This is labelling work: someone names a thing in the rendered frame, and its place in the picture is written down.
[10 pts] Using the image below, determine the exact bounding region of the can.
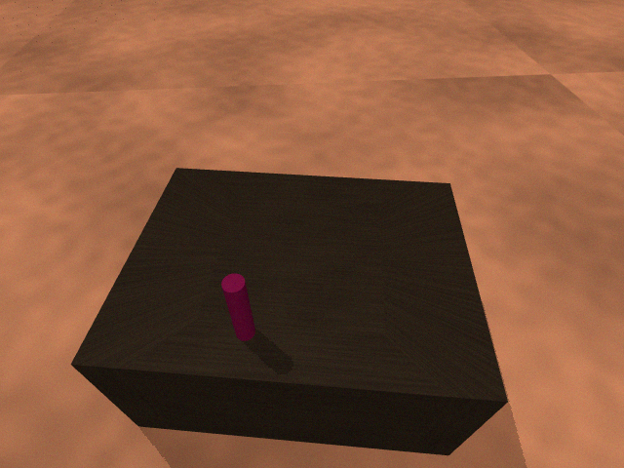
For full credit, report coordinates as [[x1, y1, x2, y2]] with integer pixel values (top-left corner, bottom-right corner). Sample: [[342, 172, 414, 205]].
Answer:
[[221, 273, 255, 341]]

